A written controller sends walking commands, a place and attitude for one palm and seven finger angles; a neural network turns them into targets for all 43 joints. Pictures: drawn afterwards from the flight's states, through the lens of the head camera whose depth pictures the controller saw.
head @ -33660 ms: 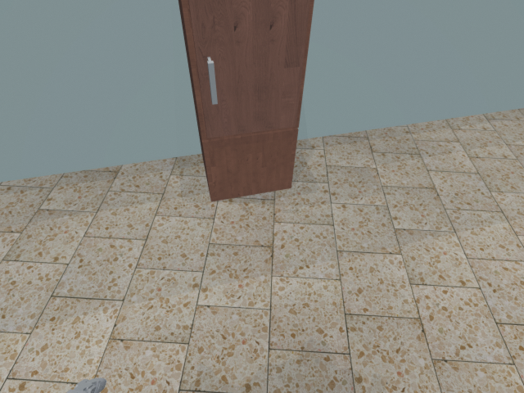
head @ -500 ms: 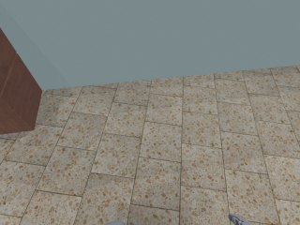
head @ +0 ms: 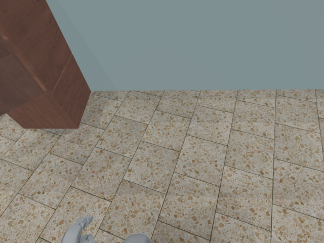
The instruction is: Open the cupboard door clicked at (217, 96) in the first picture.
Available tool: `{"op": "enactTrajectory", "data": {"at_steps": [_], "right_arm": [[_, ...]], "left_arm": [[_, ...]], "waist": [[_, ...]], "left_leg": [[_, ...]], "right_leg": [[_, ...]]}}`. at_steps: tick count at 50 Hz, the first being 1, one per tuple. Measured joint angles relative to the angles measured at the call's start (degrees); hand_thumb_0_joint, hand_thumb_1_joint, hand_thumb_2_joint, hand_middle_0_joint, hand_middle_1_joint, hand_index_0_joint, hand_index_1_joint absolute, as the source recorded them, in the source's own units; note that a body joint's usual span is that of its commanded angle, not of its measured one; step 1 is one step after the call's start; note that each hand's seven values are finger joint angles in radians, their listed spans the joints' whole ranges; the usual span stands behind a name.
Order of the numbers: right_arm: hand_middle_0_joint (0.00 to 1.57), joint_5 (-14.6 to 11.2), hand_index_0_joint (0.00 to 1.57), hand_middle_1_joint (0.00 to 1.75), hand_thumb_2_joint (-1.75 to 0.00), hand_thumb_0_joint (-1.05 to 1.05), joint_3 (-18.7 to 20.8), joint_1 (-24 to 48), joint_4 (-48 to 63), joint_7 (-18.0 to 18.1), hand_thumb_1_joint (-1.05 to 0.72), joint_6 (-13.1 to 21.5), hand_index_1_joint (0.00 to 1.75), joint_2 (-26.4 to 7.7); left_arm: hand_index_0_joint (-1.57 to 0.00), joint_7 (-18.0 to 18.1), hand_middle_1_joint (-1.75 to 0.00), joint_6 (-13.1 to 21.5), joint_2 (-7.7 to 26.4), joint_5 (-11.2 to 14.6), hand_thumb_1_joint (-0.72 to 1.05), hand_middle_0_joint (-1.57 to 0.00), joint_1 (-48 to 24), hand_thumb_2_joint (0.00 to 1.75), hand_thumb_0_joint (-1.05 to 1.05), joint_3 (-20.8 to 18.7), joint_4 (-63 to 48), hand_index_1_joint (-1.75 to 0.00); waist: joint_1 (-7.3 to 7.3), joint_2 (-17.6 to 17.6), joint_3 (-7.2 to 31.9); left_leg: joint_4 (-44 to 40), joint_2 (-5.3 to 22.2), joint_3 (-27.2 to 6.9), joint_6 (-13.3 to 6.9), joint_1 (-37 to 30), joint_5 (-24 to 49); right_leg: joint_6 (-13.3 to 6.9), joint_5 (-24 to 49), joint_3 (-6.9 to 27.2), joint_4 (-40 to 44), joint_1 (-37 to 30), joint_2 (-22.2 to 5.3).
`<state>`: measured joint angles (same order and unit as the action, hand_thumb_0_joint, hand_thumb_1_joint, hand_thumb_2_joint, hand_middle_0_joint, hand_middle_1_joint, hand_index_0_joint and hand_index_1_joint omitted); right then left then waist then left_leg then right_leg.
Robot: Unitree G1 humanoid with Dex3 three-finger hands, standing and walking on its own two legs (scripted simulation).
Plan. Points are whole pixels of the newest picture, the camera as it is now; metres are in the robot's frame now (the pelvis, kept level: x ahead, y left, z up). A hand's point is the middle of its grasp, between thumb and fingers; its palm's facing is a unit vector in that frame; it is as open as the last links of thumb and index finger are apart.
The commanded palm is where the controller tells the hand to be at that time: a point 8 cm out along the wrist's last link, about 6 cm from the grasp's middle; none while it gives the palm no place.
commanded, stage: turn to face it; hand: left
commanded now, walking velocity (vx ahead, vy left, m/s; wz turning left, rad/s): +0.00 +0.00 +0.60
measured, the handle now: out of the picture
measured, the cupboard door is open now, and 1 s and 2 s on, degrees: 44 44 44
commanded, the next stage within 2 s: take the last steps up to it in 1.04 s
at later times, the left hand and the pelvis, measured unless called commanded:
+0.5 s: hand out of the picture -0.04 +0.24 -0.19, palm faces +0.36 -0.90 -0.25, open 7.3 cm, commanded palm none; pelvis +0.00 +0.02 -0.01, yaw +19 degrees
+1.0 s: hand out of the picture +0.04 +0.20 -0.14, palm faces +0.48 -0.83 -0.28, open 7.3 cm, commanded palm none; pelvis +0.04 -0.02 +0.00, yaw +32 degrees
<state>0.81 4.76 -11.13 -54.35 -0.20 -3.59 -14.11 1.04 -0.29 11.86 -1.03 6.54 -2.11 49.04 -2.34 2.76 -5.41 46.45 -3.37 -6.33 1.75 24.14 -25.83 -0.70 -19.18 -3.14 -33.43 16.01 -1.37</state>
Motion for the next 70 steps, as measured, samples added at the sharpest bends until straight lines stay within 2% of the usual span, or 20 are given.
{"op": "enactTrajectory", "data": {"at_steps": [3,7,11,15,19,21,22,24,27,31,37,42,45,46,48,49,52,55,63,70], "right_arm": [[0.20,0.2,0.20,0.30,-0.90,0.00,0.5,0.5,-0.8,-0.5,-0.91,-0.7,0.30,-0.8],[0.20,0.1,0.20,0.30,-0.90,0.00,0.5,1.1,-1.0,-1.0,-0.91,-1.2,0.30,-1.0],[0.20,0.1,0.20,0.30,-0.90,0.00,0.3,2.2,-1.2,-1.1,-0.91,-1.6,0.30,-0.8],[0.20,0.0,0.19,0.30,-0.90,0.00,-0.1,4.3,-0.8,-1.2,-0.91,-1.6,0.30,-0.5],[0.20,-0.2,0.19,0.30,-0.90,0.00,-0.7,6.5,0.6,-1.3,-0.91,-0.6,0.30,0.2],[0.20,0.0,0.19,0.30,-0.90,0.00,-1.1,6.9,2.0,-1.5,-0.91,0.5,0.30,0.2],[0.20,0.1,0.19,0.30,-0.90,0.00,-1.0,7.2,2.5,-1.4,-0.91,1.2,0.30,0.4],[0.20,0.1,0.20,0.30,-0.90,0.00,-1.5,7.1,3.2,-1.0,-0.91,2.1,0.30,1.0],[0.20,0.3,0.20,0.30,-0.90,0.00,-2.2,5.9,3.4,-0.1,-0.91,2.2,0.30,1.5],[0.20,0.2,0.20,0.30,-0.90,0.00,-2.8,4.2,2.6,0.4,-0.91,2.2,0.30,1.8],[0.20,0.3,0.20,0.30,-0.90,0.00,-3.0,1.4,1.4,0.3,-0.91,2.3,0.30,2.9],[0.20,0.6,0.20,0.30,-0.90,0.00,-2.6,-0.7,0.4,0.4,-0.91,1.9,0.30,3.0],[0.20,0.4,0.20,0.30,-0.90,0.00,-2.1,-1.7,-0.3,0.6,-0.91,1.4,0.30,2.6],[0.20,0.2,0.20,0.30,-0.90,0.00,-1.9,-2.1,-0.5,0.6,-0.91,1.3,0.30,2.4],[0.20,-0.1,0.20,0.30,-0.90,0.00,-1.2,-1.7,-1.3,0.6,-0.91,0.7,0.30,1.6],[0.20,-0.1,0.20,0.30,-0.90,0.00,-0.9,-1.6,-1.6,0.6,-0.91,0.4,0.30,1.3],[0.20,0.1,0.20,0.30,-0.90,0.00,-0.4,-1.1,-2.6,0.3,-0.91,-0.4,0.30,0.6],[0.20,0.0,0.20,0.30,-0.90,0.00,-0.3,-0.5,-3.2,0.0,-0.91,-0.6,0.30,0.5],[0.20,0.1,0.19,0.30,-0.90,0.00,-0.9,2.0,-4.3,-0.2,-0.91,-0.5,0.30,1.1],[0.20,0.2,0.19,0.29,-0.90,0.00,-1.6,5.6,-3.2,-1.4,-0.91,0.6,0.30,2.0]], "left_arm": [[-0.21,0.3,-0.30,0.2,-1.3,0.2,0.91,-0.20,1.6,0.90,0.00,0.6,0.3,-0.30],[-0.21,0.4,-0.30,0.1,-2.1,0.3,0.90,-0.20,3.8,0.90,0.00,0.9,1.2,-0.30],[-0.21,0.6,-0.30,0.4,-2.1,0.2,0.91,-0.20,5.5,0.90,0.00,0.5,1.8,-0.30],[-0.21,0.4,-0.30,0.2,-1.0,-0.3,0.91,-0.20,6.9,0.90,0.00,-0.1,2.6,-0.30],[-0.21,0.1,-0.30,0.0,0.8,-0.5,0.91,-0.20,8.3,0.90,0.00,-0.9,3.5,-0.30],[-0.21,-0.2,-0.30,-0.4,1.8,-0.2,0.91,-0.20,9.6,0.90,0.00,-1.4,4.0,-0.30],[-0.21,-0.3,-0.30,-1.0,2.4,0.0,0.91,-0.20,9.5,0.90,0.00,-1.6,4.5,-0.30],[-0.21,0.0,-0.30,-2.7,3.6,0.0,0.91,-0.20,8.3,0.90,0.00,-1.9,5.2,-0.30],[-0.20,0.0,-0.30,-3.6,4.0,-0.1,0.91,-0.20,6.1,0.90,0.01,-2.2,5.2,-0.30],[-0.20,-0.4,-0.30,-2.9,3.7,-0.2,0.91,-0.20,3.7,0.90,0.01,-2.0,3.7,-0.30],[-0.20,-0.3,-0.30,-2.5,3.1,-0.1,0.91,-0.20,1.5,0.90,0.00,-1.7,2.4,-0.30],[-0.20,-0.2,-0.30,-2.3,2.0,0.3,0.91,-0.20,-0.3,0.90,0.00,-1.0,1.9,-0.30],[-0.20,-0.2,-0.30,-1.4,1.0,0.6,0.91,-0.20,-0.6,0.90,0.00,-0.6,1.4,-0.30],[-0.20,-0.1,-0.30,-0.9,0.8,0.6,0.91,-0.20,-0.3,0.90,0.00,-0.4,1.3,-0.30],[-0.20,0.1,-0.30,0.0,-0.5,0.1,0.91,-0.20,0.0,0.90,0.00,0.0,1.7,-0.30],[-0.20,0.2,-0.30,0.2,-1.1,0.0,0.91,-0.20,0.5,0.90,0.00,0.3,1.9,-0.30],[-0.21,0.4,-0.30,0.3,-2.3,0.1,0.91,-0.20,2.2,0.90,0.00,0.8,2.6,-0.30],[-0.21,0.4,-0.30,0.4,-3.0,0.2,0.90,-0.20,4.1,0.90,0.00,0.9,3.7,-0.30],[-0.21,0.4,-0.30,1.7,-2.1,-0.2,0.92,-0.20,8.8,0.90,0.00,-0.1,6.6,-0.30],[-0.21,-0.3,-0.30,2.3,-0.7,-0.9,0.91,-0.20,14.4,0.90,0.00,-1.2,10.9,-0.30]], "waist": [[-0.24,-0.4,-0.4],[-0.48,-1.7,-0.3],[0.33,-2.7,-0.4],[1.75,-3.8,-1.0],[3.19,-5.3,-1.3],[3.29,-5.6,-0.6],[3.07,-6.2,-0.4],[3.29,-7.0,-0.6],[3.33,-6.5,-0.2],[3.37,-5.3,0.2],[2.21,-4.3,1.0],[0.66,-3.0,1.0],[0.21,-2.3,1.2],[0.31,-2.2,1.5],[0.26,-0.7,0.8],[0.03,-0.5,0.7],[0.00,-0.7,0.4],[0.08,-1.4,0.6],[2.92,-3.0,1.0],[6.31,-5.3,1.7]], "left_leg": [[16.0,0.6,3.4,1.2,4.5,-0.5],[20.5,2.9,5.7,2.6,5.7,2.9],[15.7,4.5,6.6,3.1,4.2,2.8],[6.7,5.2,8.9,2.7,1.1,1.2],[-4.0,4.4,11.4,1.2,-3.4,1.8],[-11.6,3.8,12.0,-0.7,-6.7,8.4],[-11.0,3.0,11.6,-2.7,-6.0,9.2],[-9.2,2.1,10.7,-4.8,-5.2,7.5],[-12.0,1.7,8.7,-4.9,-6.2,8.3],[-17.5,1.1,6.5,-5.1,-8.3,11.6],[-20.7,0.8,3.8,-4.6,-9.3,13.4],[-19.4,0.5,1.4,-3.3,-8.2,13.0],[-16.9,0.0,0.2,-2.1,-6.8,11.9],[-15.4,-0.4,0.0,-1.6,-6.1,11.1],[-7.4,-0.2,0.4,-0.9,-3.6,3.5],[-1.4,-0.5,1.1,-0.6,-1.9,-0.1],[13.7,0.2,3.6,0.5,2.2,-1.0],[18.6,1.9,4.6,1.4,3.6,1.9],[7.7,4.2,6.1,1.9,-0.7,1.3],[0.1,4.1,9.6,0.6,-2.7,0.8]], "right_leg": [[-1.0,0.9,-2.0,2.4,-2.5,-1.5],[-1.1,1.9,-4.9,5.7,-5.2,-2.8],[-1.1,1.6,-8.3,6.6,-6.6,-3.7],[-0.6,0.2,-11.4,4.9,-6.7,-5.1],[0.7,-2.3,-13.9,0.9,-5.7,-6.9],[1.8,-4.7,-14.8,-4.1,-3.9,-8.2],[2.9,-8.1,-13.1,-9.3,-1.7,-8.7],[3.9,-13.3,-6.8,-20.4,3.3,-7.2],[4.9,-10.6,-1.5,-29.8,9.0,-5.1],[5.8,-4.1,2.3,-32.2,13.0,-4.5],[6.5,-2.9,3.7,-25.8,12.4,-3.5],[5.8,-5.3,3.0,-13.6,7.2,-1.1],[5.0,-0.8,2.2,-3.1,1.9,0.5],[3.7,1.2,1.9,1.2,-0.3,0.6],[0.0,0.5,0.8,1.0,-0.9,1.1],[-1.1,0.2,0.2,0.9,-1.5,0.8],[-2.0,0.8,-1.3,3.2,-3.9,-0.3],[-2.1,1.9,-2.8,5.8,-5.6,-1.0],[-2.1,2.1,-6.5,8.0,-7.8,-2.0],[-0.1,1.3,-9.0,8.7,-9.6,-4.3]]}}
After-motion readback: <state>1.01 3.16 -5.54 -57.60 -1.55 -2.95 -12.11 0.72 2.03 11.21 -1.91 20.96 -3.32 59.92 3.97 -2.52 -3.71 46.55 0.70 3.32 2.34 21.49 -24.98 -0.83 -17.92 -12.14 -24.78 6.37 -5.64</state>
